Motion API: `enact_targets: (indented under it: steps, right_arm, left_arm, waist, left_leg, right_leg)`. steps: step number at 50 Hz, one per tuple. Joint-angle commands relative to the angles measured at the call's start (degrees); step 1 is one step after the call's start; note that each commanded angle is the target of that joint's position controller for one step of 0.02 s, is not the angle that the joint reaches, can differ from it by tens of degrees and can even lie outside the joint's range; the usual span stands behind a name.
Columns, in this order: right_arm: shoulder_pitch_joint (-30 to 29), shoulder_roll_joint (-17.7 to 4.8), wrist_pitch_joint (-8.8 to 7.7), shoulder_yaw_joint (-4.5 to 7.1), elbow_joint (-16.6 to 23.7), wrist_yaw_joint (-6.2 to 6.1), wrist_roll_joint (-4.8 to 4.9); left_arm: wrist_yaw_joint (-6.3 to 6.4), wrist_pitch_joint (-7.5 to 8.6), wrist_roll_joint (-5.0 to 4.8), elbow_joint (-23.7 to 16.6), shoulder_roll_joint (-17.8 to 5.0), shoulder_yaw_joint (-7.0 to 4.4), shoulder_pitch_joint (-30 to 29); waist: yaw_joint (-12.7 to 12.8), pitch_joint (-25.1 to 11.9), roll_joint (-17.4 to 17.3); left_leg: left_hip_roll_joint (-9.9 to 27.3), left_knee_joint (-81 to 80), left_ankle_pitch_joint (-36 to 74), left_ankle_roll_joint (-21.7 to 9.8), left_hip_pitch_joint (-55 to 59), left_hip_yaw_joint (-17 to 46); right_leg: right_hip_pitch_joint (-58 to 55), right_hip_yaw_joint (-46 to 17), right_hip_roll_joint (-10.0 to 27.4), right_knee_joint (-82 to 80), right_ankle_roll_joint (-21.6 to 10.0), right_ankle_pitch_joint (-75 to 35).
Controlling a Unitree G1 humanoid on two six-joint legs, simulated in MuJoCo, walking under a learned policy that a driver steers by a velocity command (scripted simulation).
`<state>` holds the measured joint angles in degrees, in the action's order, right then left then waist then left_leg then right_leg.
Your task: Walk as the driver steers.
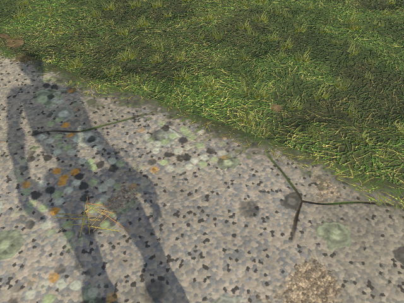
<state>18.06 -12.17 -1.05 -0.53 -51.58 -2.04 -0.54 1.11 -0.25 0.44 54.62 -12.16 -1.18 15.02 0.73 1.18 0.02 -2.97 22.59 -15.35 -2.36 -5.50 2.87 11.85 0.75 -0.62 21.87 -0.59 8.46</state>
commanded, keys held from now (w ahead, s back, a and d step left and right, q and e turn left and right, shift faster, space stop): no key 0.76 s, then w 0.02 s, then no key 0.22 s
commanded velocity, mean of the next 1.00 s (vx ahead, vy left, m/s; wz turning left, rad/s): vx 0.01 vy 0.00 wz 0.00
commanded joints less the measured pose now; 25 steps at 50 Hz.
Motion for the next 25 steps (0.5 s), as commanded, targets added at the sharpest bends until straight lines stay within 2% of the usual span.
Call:
enact_targets:
  steps: [1,13,25]
  right_arm:
    - [2.5,-5.3,-0.54,1.11,0.4,-0.3,0.03]
    - [4.5,-3.6,-0.37,0.63,-5.7,-0.69,0.06]
    - [5.9,-1.6,-0.29,0.28,-9.8,-0.9,0.06]
  left_arm:
    - [0.28,0.33,-0.03,0.0,-5.4,-1.05,1.9]
    - [0.68,0.1,-0.08,5.8,-3.6,-0.36,2.3]
    - [1.07,0.02,-0.09,9.2,-1.8,0.26,3.7]
  waist:
    - [0.2,1.4,-0.5]
    - [-0.1,2.6,-0.3]
    - [-0.1,3.4,-0.3]
  left_leg:
    - [7.0,-5.4,8.6,-1.8,-6.7,6.0]
    - [7.1,-5.8,8.8,-1.8,-5.7,5.4]
    - [7.0,-6.0,8.4,-1.7,-5.6,5.1]
  right_leg:
    - [-5.2,-5.9,5.4,-2.5,-1.3,-5.1]
    - [-4.9,-5.8,5.4,-2.9,-1.3,-5.0]
    - [-4.2,-5.7,5.3,-2.7,-1.2,-4.3]
Velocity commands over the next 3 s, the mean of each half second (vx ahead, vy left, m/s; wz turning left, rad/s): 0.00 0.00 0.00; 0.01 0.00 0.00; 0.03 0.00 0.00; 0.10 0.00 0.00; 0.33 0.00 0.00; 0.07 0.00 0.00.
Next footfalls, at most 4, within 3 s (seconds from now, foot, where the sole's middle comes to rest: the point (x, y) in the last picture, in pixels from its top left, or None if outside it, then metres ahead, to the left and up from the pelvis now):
2.10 right None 0.18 -0.13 -0.78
2.56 left None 0.45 0.00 -0.78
2.92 right None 0.40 -0.19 -0.78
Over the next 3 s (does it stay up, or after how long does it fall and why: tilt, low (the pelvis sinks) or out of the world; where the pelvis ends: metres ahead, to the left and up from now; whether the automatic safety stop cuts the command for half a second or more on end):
stays up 0.37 -0.07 0.00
